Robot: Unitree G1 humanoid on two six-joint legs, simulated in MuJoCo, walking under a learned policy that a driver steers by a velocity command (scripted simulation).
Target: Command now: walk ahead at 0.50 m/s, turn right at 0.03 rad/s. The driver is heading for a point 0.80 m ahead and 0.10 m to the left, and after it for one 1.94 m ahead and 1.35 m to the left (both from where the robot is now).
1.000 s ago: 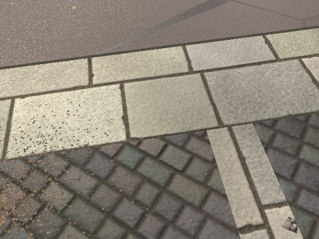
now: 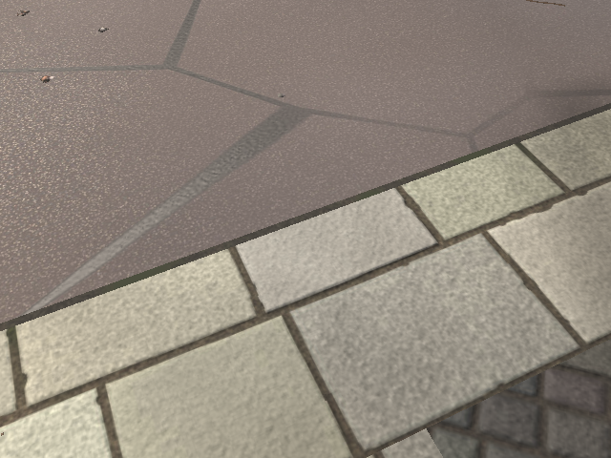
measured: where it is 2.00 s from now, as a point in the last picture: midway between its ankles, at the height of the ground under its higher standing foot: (339, 364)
